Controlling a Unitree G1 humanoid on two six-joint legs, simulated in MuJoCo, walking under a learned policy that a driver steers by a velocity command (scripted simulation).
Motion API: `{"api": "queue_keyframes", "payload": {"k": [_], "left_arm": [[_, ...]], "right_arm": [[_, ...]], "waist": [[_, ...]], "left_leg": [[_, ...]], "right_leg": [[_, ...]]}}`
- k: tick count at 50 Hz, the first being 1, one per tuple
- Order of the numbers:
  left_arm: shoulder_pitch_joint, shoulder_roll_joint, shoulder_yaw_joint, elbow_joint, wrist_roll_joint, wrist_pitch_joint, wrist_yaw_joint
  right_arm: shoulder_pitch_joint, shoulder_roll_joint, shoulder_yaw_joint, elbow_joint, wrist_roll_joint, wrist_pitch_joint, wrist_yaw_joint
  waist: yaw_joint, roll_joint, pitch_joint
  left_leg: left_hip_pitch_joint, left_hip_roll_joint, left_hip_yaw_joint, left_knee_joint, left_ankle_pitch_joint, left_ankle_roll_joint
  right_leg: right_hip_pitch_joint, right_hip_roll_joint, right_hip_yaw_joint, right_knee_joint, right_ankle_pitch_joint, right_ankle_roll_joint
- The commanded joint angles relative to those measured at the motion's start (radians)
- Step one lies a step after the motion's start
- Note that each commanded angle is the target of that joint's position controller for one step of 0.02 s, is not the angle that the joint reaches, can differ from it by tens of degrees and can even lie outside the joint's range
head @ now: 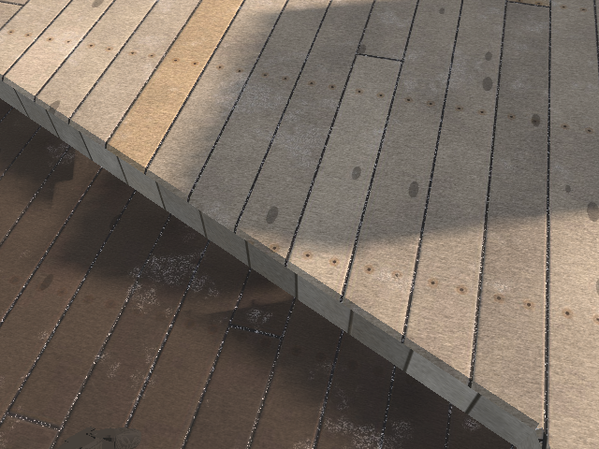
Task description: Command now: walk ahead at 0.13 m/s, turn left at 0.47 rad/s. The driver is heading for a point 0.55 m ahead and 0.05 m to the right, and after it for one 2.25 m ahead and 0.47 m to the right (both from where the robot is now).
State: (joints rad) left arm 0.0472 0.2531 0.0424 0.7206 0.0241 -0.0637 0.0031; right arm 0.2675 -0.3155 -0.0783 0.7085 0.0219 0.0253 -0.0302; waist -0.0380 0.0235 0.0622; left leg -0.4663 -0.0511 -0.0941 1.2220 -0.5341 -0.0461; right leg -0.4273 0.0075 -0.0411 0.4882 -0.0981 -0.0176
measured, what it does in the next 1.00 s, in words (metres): walks ahead: left foot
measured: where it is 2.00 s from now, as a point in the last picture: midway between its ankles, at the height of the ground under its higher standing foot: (294, 408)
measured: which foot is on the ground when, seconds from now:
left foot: up 0.00-0.24, down 0.26-1.00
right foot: down 0.00-1.00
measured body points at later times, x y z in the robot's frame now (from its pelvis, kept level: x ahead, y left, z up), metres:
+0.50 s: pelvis +0.07 +0.04 +0.01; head +0.07 +0.05 +0.46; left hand +0.15 +0.31 -0.12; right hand +0.25 -0.19 -0.08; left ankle +0.06 +0.14 -0.73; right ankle +0.10 -0.11 -0.73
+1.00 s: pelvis +0.10 +0.03 +0.01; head +0.09 +0.04 +0.46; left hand +0.15 +0.31 -0.13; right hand +0.21 -0.23 -0.12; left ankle +0.06 +0.14 -0.73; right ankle +0.09 -0.10 -0.72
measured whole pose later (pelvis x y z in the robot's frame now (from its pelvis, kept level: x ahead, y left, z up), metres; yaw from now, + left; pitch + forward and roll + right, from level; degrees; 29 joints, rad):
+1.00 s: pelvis +0.10 +0.03 +0.01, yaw +4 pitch -1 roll +0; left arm 0.19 0.27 0.04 1.04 -0.01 -0.02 0.02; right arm 0.26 -0.24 -0.05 0.83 0.00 0.00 -0.02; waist 0.01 -0.01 -0.01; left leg -0.17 -0.04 0.00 0.51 -0.34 0.05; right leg -0.27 -0.05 -0.02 0.66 -0.41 0.00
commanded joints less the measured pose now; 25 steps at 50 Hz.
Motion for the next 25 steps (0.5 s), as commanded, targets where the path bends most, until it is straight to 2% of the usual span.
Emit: {"api": "queue_keyframes", "payload": {"k": [1, 3, 6, 9, 10, 11, 12, 13, 14, 15, 16, 17, 19, 20, 21, 22, 25], "left_arm": [[0.023, 0.148, 0.038, -0.034, 0.009, 0.014, 0.009], [0.022, 0.158, 0.044, -0.021, 0.003, 0.012, 0.007], [0.012, 0.172, 0.048, -0.008, -0.014, 0.02, 0.007], [0.03, 0.184, 0.047, 0.015, -0.026, 0.034, 0.002], [0.025, 0.184, 0.044, 0.022, -0.031, 0.039, 0.0], [0.023, 0.174, 0.038, 0.029, -0.036, 0.042, -0.002], [0.051, 0.145, 0.026, 0.046, -0.038, 0.042, -0.006], [0.087, 0.103, 0.01, 0.055, -0.022, 0.037, -0.013], [0.144, 0.061, -0.002, 0.049, 0.008, 0.028, -0.022], [0.098, 0.093, 0.003, 0.05, 0.008, 0.03, -0.011], [0.085, 0.116, 0.009, 0.052, -0.001, 0.033, -0.007], [0.082, 0.111, 0.007, 0.065, 0.0, 0.037, -0.003], [0.099, 0.136, 0.009, 0.08, 0.009, 0.042, 0.001], [0.113, 0.144, 0.009, 0.088, 0.005, 0.041, -0.001], [0.118, 0.154, 0.011, 0.103, -0.002, 0.039, -0.003], [0.11, 0.142, 0.009, 0.11, -0.005, 0.036, -0.005], [0.105, 0.13, 0.006, 0.135, -0.005, 0.03, -0.004]], "right_arm": [[0.065, -0.066, -0.024, -0.071, -0.004, 0.023, -0.01], [0.063, -0.035, -0.012, -0.077, -0.014, 0.015, -0.011], [0.018, -0.035, -0.002, -0.09, -0.021, 0.007, -0.001], [-0.017, -0.05, -0.002, -0.096, -0.021, 0.013, 0.01], [-0.012, -0.049, -0.003, -0.092, -0.023, 0.014, 0.014], [0.001, -0.046, -0.004, -0.083, -0.027, 0.012, 0.018], [-0.002, -0.057, -0.006, -0.084, -0.033, 0.012, 0.019], [-0.007, -0.098, -0.01, -0.101, -0.044, 0.012, 0.012], [-0.072, -0.162, -0.015, -0.127, -0.05, 0.017, 0.003], [-0.098, -0.11, -0.003, -0.126, -0.056, 0.008, 0.009], [-0.142, -0.076, 0.007, -0.125, -0.058, -0.005, 0.015], [-0.157, -0.061, 0.012, -0.117, -0.056, -0.017, 0.018], [-0.141, -0.056, 0.016, -0.102, -0.05, -0.033, 0.02], [-0.125, -0.05, 0.019, -0.093, -0.048, -0.033, 0.02], [-0.108, -0.041, 0.022, -0.091, -0.048, -0.031, 0.021], [-0.102, -0.042, 0.023, -0.086, -0.05, -0.031, 0.021], [-0.103, -0.049, 0.018, -0.081, -0.043, -0.032, 0.018]], "waist": [[0.009, -0.147, -0.122], [0.006, -0.152, -0.156], [0.018, -0.148, -0.215], [0.03, -0.155, -0.2], [0.019, -0.153, -0.187], [0.005, -0.15, -0.174], [0.003, -0.137, -0.16], [0.021, -0.051, -0.166], [0.101, 0.156, -0.159], [0.055, 0.176, -0.145], [0.071, 0.151, -0.109], [0.075, 0.146, -0.099], [0.07, 0.14, -0.094], [0.07, 0.114, -0.089], [0.059, 0.062, -0.073], [0.057, 0.033, -0.063], [0.052, -0.004, -0.075]], "left_leg": [[-0.056, 0.079, 0.03, -0.06, 0.057, -0.017], [-0.002, 0.08, 0.047, -0.183, 0.083, -0.011], [0.088, 0.09, 0.054, -0.36, 0.189, 0.003], [0.159, 0.076, 0.078, -0.505, 0.228, 0.023], [0.205, 0.065, 0.094, -0.591, 0.272, 0.037], [0.273, 0.051, 0.111, -0.695, 0.331, 0.055], [0.341, 0.057, 0.093, -0.781, 0.366, 0.08], [0.413, 0.166, -0.042, -0.85, 0.466, 0.121], [0.381, 0.32, -0.211, -0.873, 0.534, 0.211], [0.235, 0.328, -0.229, -0.919, 0.393, 0.261], [0.202, 0.267, -0.179, -0.92, 0.299, 0.228], [0.2, 0.22, -0.132, -0.902, 0.272, 0.183], [0.198, 0.181, -0.097, -0.882, 0.302, 0.139], [0.191, 0.168, -0.087, -0.878, 0.291, 0.127], [0.194, 0.153, -0.072, -0.871, 0.284, 0.117], [0.209, 0.142, -0.062, -0.854, 0.299, 0.11], [0.245, 0.129, -0.042, -0.819, 0.411, 0.114]], "right_leg": [[0.145, -0.25, 0.217, -0.218, 0.166, -0.205], [0.155, -0.26, 0.169, -0.217, 0.296, -0.231], [0.188, -0.279, 0.137, -0.21, 0.33, -0.237], [0.192, -0.277, 0.137, -0.206, 0.141, -0.218], [0.179, -0.265, 0.131, -0.191, 0.065, -0.2], [0.148, -0.249, 0.122, -0.168, 0.0, -0.174], [0.108, -0.221, 0.11, -0.14, -0.075, -0.122], [0.05, -0.168, 0.066, -0.06, -0.169, -0.042], [-0.001, -0.054, -0.044, 0.056, -0.304, 0.04], [0.081, -0.054, 0.007, 0.081, -0.317, 0.056], [0.116, -0.054, 0.013, 0.058, -0.246, 0.057], [0.14, -0.052, 0.012, 0.014, -0.162, 0.059], [0.195, -0.074, 0.036, -0.036, -0.045, 0.065], [0.212, -0.081, 0.039, -0.045, -0.031, 0.061], [0.202, -0.082, 0.035, -0.046, -0.054, 0.052], [0.191, -0.081, 0.033, -0.052, -0.059, 0.047], [0.194, -0.084, 0.038, -0.059, -0.019, 0.055]]}}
